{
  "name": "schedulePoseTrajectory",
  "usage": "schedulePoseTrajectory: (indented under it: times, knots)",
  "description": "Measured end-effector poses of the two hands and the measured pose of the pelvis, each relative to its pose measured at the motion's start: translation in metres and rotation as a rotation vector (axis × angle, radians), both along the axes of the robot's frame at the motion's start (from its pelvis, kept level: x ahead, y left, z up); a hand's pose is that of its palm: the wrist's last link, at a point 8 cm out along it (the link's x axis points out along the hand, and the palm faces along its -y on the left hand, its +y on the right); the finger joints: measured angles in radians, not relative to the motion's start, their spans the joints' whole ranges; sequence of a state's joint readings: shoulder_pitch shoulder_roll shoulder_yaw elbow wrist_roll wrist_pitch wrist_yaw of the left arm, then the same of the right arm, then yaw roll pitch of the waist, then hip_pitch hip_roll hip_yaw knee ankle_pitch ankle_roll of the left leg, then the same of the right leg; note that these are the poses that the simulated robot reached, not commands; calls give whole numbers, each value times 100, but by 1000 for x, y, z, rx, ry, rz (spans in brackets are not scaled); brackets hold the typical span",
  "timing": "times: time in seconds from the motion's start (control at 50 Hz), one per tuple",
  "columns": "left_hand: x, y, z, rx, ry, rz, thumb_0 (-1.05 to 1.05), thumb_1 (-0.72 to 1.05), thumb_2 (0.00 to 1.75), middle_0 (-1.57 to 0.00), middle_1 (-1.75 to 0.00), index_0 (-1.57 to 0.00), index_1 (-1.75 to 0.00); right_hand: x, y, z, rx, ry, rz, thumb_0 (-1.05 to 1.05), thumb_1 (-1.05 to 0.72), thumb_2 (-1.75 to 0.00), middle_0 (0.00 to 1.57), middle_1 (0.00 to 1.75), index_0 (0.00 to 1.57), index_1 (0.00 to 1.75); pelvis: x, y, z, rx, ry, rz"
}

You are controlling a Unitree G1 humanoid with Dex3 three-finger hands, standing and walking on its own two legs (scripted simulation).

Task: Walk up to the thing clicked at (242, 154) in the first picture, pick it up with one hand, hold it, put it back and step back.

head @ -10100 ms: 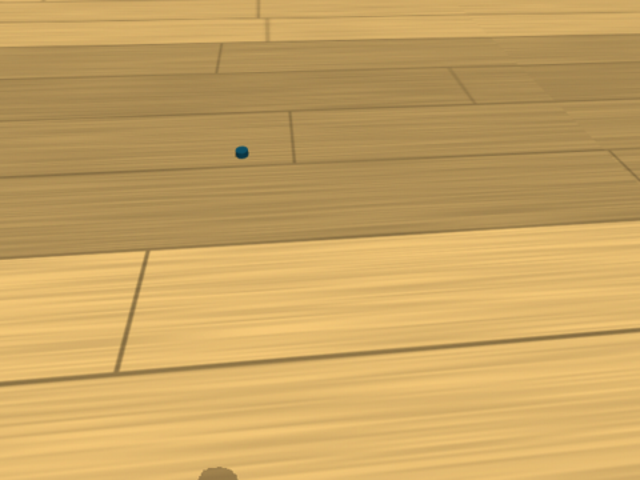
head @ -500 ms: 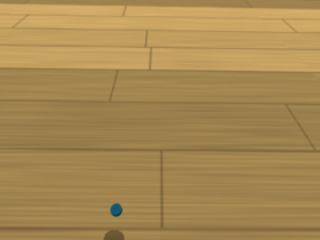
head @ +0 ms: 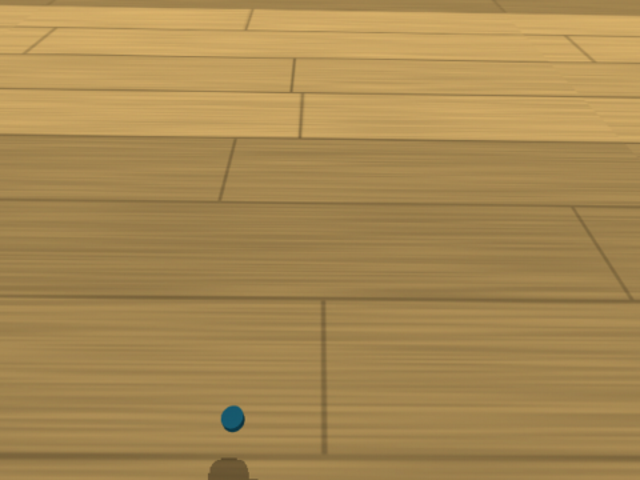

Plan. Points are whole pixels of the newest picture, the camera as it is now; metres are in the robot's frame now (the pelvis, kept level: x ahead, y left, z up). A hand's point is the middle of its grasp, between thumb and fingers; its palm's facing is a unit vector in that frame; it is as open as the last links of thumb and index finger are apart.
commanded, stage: stand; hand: left
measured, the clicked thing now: (233, 418) +0.45 +0.26 -0.77
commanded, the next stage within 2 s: walk up in 0.34 s
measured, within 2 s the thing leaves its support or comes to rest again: neither
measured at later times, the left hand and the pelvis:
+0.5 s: hand out of the picture +0.07 +0.27 -0.16, palm faces +0.02 -0.93 -0.37, open 7.4 cm; pelvis -0.03 +0.00 -0.01, yaw +0 degrees
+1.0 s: hand out of the picture -0.01 +0.28 -0.18, palm faces -0.07 -0.92 -0.38, open 7.4 cm; pelvis -0.14 +0.02 -0.03, yaw -2 degrees
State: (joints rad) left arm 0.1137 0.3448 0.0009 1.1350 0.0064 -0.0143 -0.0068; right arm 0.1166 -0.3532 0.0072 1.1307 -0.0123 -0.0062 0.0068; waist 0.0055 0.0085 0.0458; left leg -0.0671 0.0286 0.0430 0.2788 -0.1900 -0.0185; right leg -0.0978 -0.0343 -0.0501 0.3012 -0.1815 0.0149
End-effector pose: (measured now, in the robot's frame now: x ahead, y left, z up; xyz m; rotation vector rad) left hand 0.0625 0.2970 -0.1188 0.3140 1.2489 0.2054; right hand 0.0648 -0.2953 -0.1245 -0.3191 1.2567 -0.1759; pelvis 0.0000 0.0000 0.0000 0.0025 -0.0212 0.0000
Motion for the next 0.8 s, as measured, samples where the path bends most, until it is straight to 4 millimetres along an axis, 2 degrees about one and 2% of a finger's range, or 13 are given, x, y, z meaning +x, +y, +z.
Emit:
schedulePoseTrajectory:
  times: [0.36, 0.56, 0.66, 0.74, 0.8]
  knots:
    - [4, 0, 0, -3, -10, 7, 1, 90, 90, -21, -30, -20, -30, 7, 0, 1, -2, -18, 1, 0, -90, -90, 21, 30, 20, 30, 1, 0, -1, 0, -1, -2]
    - [-3, 17, -6, 39, -57, 17, 1, 90, 90, -21, -30, -20, -30, 0, -14, -5, -41, -34, -3, 0, -90, -90, 21, 30, 21, 30, -39, 1, -15, -3, -4, 8]
    - [-10, 31, -15, 48, -81, -29, 1, 90, 90, -21, -30, -20, -30, -23, -11, -5, -68, -50, -10, 0, -90, -90, 21, 30, 20, 30, -63, 16, -25, 8, -10, 5]
    - [-6, 47, -31, 46, -125, -51, 1, 90, 90, -21, -30, -20, -31, -61, -3, -11, -110, -31, -3, 0, -90, -90, 21, 30, 20, 30, -82, 31, -41, -5, 3, 17]
    - [-13, 49, -34, 48, -138, -44, 1, 90, 90, -21, -30, -20, -30, -95, 5, -11, -109, 34, -9, 0, -90, -90, 21, 30, 20, 30, -96, 31, -39, -4, -10, 12]
